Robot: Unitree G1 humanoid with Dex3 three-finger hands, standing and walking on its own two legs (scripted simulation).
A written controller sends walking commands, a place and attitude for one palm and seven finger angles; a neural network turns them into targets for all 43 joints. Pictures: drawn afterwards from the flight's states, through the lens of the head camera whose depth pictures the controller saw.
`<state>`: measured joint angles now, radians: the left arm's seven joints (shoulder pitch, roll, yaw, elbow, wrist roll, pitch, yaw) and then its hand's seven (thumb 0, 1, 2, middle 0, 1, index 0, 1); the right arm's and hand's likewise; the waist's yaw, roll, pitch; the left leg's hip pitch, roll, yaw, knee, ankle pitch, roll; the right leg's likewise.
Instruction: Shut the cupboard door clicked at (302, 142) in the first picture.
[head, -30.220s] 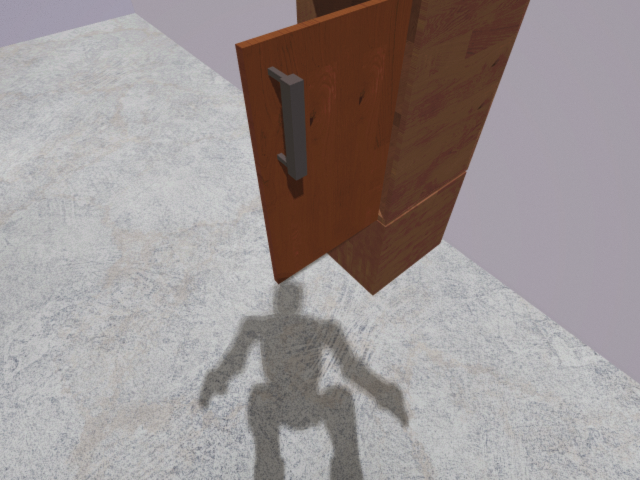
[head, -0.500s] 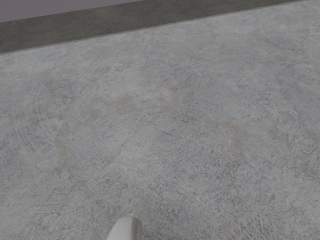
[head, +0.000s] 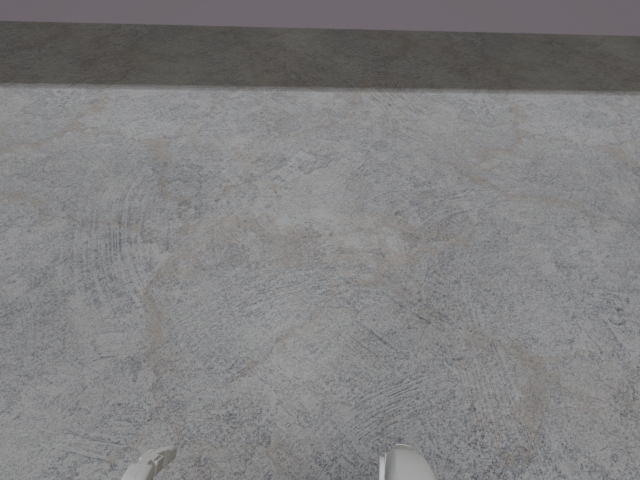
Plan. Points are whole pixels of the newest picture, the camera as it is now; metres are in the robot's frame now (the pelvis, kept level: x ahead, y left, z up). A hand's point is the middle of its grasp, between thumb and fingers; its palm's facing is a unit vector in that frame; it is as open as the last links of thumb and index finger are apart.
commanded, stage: walk to a spot facing it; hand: left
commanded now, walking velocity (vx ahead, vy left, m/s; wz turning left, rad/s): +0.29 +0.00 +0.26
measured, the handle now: out of the picture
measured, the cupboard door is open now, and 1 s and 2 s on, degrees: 57 57 57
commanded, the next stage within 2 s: turn to face it in 0.08 s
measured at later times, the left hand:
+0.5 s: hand (217, 429) +0.22 +0.16 -0.18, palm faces +0.04 -0.98 -0.21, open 7.2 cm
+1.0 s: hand (254, 304) +0.43 +0.13 -0.17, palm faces -0.30 -0.91 -0.27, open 7.4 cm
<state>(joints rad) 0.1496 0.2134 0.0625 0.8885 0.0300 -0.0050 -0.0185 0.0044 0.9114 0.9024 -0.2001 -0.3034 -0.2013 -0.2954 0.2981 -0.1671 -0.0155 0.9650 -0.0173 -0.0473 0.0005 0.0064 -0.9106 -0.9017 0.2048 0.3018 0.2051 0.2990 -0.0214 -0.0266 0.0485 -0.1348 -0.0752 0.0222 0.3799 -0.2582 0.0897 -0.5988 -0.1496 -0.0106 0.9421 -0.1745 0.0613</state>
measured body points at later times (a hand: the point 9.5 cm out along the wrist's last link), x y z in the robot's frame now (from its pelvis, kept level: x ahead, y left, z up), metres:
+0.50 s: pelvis +0.20 -0.03 -0.01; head +0.23 -0.02 +0.44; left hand +0.22 +0.21 -0.16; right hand +0.27 -0.27 -0.15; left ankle +0.24 +0.09 -0.73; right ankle +0.19 -0.16 -0.74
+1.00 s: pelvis +0.25 -0.03 -0.02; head +0.28 -0.05 +0.43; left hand +0.44 +0.18 -0.15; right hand +0.21 -0.30 -0.17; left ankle +0.25 +0.09 -0.73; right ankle +0.22 -0.15 -0.75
